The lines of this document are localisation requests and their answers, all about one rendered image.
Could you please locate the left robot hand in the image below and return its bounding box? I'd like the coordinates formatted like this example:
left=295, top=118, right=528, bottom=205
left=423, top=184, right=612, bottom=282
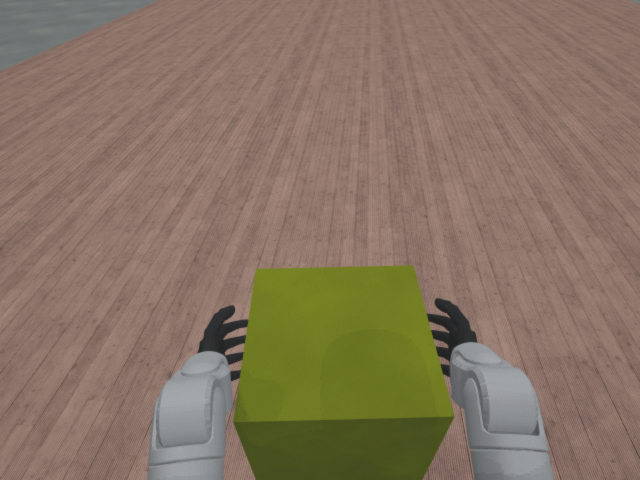
left=198, top=305, right=248, bottom=381

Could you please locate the carton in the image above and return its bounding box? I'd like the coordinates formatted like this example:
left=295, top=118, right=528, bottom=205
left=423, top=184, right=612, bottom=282
left=233, top=265, right=455, bottom=480

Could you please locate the right robot forearm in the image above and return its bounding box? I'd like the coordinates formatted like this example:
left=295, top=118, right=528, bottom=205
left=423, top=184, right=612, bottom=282
left=450, top=342, right=554, bottom=480

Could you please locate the left robot forearm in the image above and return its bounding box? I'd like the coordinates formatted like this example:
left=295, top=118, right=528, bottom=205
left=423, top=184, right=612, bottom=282
left=147, top=351, right=233, bottom=480

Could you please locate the right robot hand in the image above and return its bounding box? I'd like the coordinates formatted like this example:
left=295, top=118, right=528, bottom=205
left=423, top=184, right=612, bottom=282
left=427, top=298, right=477, bottom=377

